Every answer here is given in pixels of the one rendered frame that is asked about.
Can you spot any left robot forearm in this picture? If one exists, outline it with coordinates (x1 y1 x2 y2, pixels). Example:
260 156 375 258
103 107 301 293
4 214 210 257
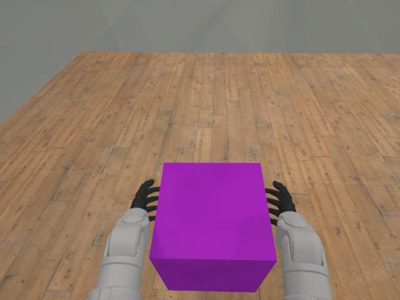
88 207 149 300

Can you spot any robot right hand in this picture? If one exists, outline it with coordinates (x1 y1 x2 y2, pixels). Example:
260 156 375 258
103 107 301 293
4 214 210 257
265 181 296 227

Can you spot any robot left hand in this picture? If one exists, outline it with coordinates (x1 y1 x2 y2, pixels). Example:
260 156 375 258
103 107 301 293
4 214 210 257
130 179 160 222

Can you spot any carton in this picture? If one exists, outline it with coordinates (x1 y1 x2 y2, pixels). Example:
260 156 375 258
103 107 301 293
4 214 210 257
149 162 277 293

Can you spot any right robot forearm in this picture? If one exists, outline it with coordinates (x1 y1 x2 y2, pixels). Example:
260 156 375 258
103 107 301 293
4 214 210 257
276 211 333 300

